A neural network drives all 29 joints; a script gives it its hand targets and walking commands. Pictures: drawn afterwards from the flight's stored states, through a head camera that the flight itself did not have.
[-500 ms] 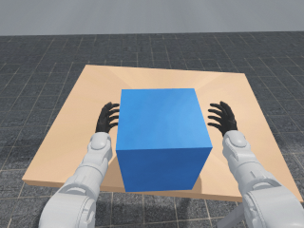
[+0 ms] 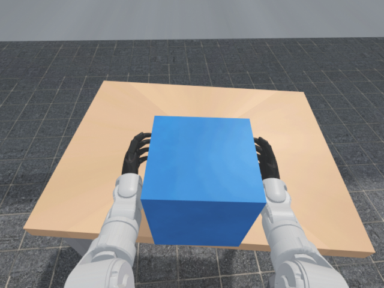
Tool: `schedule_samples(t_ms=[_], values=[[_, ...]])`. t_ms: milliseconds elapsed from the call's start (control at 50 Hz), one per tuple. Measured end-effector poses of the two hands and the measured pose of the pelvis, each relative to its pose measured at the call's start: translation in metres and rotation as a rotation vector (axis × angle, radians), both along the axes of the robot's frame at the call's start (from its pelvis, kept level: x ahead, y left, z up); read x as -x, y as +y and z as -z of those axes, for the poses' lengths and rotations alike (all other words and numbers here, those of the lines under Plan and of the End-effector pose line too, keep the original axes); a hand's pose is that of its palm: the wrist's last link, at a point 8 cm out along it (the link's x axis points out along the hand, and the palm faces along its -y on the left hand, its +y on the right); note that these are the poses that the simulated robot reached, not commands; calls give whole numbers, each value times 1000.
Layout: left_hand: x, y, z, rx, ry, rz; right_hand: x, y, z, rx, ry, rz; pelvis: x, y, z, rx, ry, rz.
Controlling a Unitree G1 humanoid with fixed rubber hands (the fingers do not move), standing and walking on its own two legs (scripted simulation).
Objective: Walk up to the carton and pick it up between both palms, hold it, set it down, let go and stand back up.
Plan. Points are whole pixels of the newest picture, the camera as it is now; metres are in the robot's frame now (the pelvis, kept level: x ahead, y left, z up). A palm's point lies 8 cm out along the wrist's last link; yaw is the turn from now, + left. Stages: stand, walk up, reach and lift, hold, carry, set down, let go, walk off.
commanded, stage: reach and lift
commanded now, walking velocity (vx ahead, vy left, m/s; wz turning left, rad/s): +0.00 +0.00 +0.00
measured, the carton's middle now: (199, 185) +0.37 +0.01 +0.00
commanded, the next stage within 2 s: none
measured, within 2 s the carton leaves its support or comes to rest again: leaves its support in 1.36 s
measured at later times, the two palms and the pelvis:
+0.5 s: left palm (131, 169) +0.37 +0.16 +0.05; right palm (267, 175) +0.38 -0.14 +0.05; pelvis +0.01 +0.00 +0.00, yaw +0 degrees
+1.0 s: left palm (131, 169) +0.37 +0.16 +0.05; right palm (267, 174) +0.38 -0.14 +0.05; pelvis +0.01 +0.00 +0.00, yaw +0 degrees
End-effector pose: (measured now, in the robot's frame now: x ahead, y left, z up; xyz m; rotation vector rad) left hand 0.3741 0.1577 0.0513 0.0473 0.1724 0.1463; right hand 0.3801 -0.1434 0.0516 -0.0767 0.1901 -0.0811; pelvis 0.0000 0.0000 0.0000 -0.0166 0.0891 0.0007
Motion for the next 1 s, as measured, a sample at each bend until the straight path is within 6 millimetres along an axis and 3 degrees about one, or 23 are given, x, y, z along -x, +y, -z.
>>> schedule_samples(t_ms=[360, 1000], values=[[2, 2, 1, -18, 30, 1, 2, 1, 2, 15, 11, -10, -11, 2, -1, 4, -43, -2], [2, 2, 1, -17, 36, -1, 2, 2, 3, 12, 4, -6, -9, 2, -2, 2, -29, -6]])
